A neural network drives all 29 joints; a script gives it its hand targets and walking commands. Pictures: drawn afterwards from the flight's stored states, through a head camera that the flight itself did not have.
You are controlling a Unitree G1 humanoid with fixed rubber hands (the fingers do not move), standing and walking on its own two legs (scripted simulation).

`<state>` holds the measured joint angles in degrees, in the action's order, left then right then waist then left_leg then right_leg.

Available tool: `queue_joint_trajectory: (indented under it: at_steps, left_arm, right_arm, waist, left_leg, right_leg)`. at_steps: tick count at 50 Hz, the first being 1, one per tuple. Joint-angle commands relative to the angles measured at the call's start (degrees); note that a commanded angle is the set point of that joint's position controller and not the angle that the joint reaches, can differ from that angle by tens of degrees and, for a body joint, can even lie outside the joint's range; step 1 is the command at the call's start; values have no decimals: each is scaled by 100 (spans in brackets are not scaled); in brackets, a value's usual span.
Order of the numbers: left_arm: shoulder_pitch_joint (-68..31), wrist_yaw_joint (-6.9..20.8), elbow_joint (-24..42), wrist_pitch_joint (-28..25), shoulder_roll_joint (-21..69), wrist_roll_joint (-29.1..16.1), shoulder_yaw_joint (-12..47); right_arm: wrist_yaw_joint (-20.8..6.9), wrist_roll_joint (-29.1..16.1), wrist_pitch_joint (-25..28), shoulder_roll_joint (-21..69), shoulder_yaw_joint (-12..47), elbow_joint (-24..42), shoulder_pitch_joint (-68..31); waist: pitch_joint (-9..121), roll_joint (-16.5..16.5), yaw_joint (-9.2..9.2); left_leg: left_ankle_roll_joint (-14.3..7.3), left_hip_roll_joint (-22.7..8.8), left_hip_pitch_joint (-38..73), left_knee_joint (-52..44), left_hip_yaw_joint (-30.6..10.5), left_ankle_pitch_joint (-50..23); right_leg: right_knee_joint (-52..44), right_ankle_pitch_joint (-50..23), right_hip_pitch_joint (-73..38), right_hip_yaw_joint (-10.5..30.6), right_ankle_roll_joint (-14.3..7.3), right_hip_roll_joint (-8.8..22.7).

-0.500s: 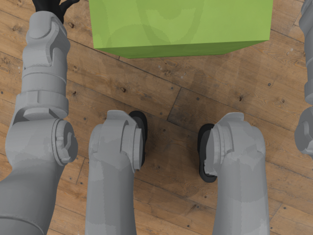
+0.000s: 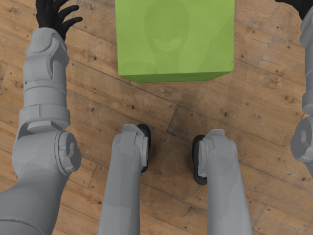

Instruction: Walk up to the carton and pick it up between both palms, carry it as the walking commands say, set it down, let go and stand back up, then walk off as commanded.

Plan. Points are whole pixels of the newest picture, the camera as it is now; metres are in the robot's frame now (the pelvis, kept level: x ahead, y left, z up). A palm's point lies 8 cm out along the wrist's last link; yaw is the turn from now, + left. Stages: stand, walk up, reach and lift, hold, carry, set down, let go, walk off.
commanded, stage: set down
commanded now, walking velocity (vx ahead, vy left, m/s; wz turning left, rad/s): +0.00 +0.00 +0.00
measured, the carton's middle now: (172, 38) +0.57 +0.02 -0.36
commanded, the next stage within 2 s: let go in 0.58 s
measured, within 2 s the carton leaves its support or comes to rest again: neither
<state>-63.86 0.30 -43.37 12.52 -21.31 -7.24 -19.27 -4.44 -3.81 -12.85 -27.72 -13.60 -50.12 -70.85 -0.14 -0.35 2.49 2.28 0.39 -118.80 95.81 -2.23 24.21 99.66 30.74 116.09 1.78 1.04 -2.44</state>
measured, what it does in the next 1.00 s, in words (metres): rises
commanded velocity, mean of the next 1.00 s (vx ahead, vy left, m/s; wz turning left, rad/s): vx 0.00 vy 0.00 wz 0.00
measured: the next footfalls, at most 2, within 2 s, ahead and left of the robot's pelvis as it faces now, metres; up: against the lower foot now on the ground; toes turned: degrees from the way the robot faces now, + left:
none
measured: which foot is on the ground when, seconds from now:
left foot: down 0.00-1.00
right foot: down 0.00-1.00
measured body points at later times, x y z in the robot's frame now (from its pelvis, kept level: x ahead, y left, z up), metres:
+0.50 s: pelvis +0.03 +0.00 +0.14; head +0.34 +0.01 +0.47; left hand +0.52 +0.27 +0.04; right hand +0.57 -0.23 +0.05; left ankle +0.12 +0.13 -0.47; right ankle +0.08 -0.12 -0.47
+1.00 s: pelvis +0.07 +0.01 +0.21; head +0.30 +0.02 +0.60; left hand +0.42 +0.27 +0.10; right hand +0.45 -0.22 +0.10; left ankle +0.12 +0.13 -0.47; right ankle +0.08 -0.12 -0.47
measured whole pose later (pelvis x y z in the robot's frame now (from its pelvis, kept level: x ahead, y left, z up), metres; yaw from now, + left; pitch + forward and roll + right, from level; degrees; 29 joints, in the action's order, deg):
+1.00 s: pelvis +0.07 +0.01 +0.21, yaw +0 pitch +34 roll +0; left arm -23.0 4.6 -30.2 7.8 -14.0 0.5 -12.0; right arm -4.8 1.6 -6.7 -15.2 -13.5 -32.8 -25.9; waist 4.7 0.2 1.6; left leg 0.6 0.4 -67.3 47.6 -1.7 14.4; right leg 49.5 19.3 64.3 2.2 1.4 -0.4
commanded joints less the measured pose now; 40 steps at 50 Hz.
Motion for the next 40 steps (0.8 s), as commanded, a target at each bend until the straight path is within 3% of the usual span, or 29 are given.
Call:
queue_joint_trajectory:
  at_steps: [1, 14, 32, 36, 40]
  left_arm:
    - [-1066, 22, 783, -20, -972, 20, -128]
    - [-568, 159, 935, 41, -845, 155, -131]
    - [237, 195, 469, -300, -107, 872, -328]
    - [832, 192, 753, -413, -154, 1001, -232]
    - [1863, 251, 1613, -481, -248, 1018, 111]
  right_arm:
    - [-64, 13, 41, -1016, -188, 778, -1261]
    - [-293, -32, 50, -893, -289, 924, -706]
    - [-352, 596, 490, -332, -660, 280, 105]
    - [-257, 756, 534, -246, -688, 677, 792]
    - [-58, 850, 541, -53, -617, 1725, 1966]
  waist:
    - [6437, -212, 49]
    - [6372, -246, 44]
    - [5324, -151, -7]
    - [6105, -118, -33]
    - [7120, -43, -58]
  left_leg:
    - [32, 227, 4133, -906, 785, -1502]
    - [0, 255, 5209, -2358, 658, -2127]
    - [20, 148, 6529, -3892, 426, -2782]
    - [23, 171, 7271, -3917, 377, -3470]
    - [12, 265, 8486, -4010, 316, -4390]
  right_leg:
    - [-1427, -1543, -3224, -630, -22, -130]
    - [-2838, -2357, -4536, -508, 9, -92]
    - [-4433, -2907, -5203, -337, -2, -12]
    - [-4525, -3423, -5672, -328, -15, -51]
    - [-4688, -4100, -6433, -345, 7, -136]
